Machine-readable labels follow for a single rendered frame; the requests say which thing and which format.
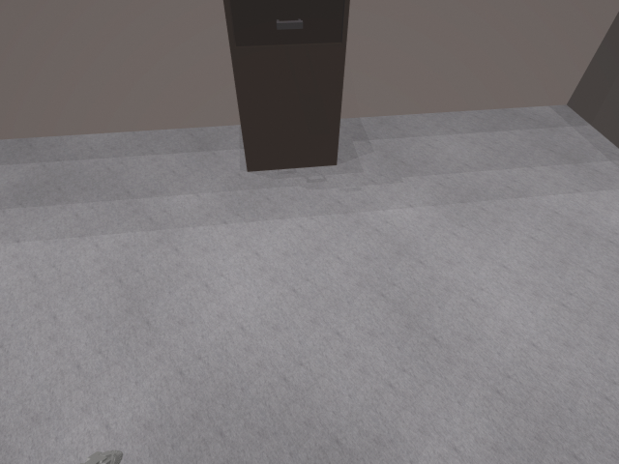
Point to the drawer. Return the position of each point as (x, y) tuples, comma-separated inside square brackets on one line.
[(255, 21)]

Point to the cabinet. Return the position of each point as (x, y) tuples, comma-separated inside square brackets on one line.
[(289, 99)]

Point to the handle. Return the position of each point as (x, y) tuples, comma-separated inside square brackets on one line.
[(290, 24)]

